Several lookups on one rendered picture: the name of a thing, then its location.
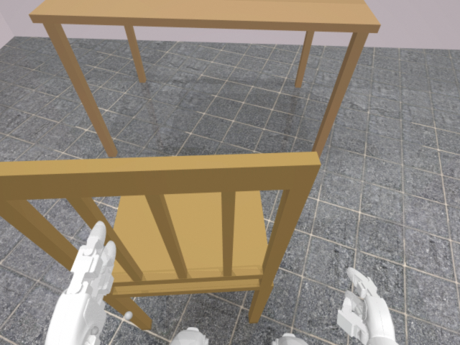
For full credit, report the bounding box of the robot left thigh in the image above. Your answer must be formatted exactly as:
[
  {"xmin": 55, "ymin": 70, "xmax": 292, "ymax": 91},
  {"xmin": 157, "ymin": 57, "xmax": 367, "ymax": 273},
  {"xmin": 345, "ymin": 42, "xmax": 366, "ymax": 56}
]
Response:
[{"xmin": 170, "ymin": 330, "xmax": 208, "ymax": 345}]

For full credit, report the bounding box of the table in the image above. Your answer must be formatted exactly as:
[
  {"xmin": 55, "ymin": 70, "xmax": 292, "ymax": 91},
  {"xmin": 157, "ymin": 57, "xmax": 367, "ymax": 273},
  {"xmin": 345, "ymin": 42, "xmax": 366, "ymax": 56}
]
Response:
[{"xmin": 29, "ymin": 0, "xmax": 381, "ymax": 158}]

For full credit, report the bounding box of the right robot hand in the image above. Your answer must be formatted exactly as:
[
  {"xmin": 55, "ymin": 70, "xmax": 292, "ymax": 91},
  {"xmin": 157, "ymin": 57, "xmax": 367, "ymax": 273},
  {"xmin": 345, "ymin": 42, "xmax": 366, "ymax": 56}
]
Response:
[{"xmin": 337, "ymin": 267, "xmax": 396, "ymax": 345}]

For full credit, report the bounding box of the left robot hand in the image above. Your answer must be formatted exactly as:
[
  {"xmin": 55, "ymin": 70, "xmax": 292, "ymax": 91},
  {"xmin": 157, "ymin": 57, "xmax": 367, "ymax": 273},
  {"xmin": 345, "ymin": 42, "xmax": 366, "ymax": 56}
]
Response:
[{"xmin": 45, "ymin": 221, "xmax": 116, "ymax": 345}]

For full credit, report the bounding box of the chair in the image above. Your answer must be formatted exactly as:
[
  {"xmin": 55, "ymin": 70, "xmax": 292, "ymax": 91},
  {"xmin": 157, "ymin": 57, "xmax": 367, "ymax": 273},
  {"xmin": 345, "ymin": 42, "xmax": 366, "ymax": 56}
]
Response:
[{"xmin": 0, "ymin": 152, "xmax": 321, "ymax": 330}]

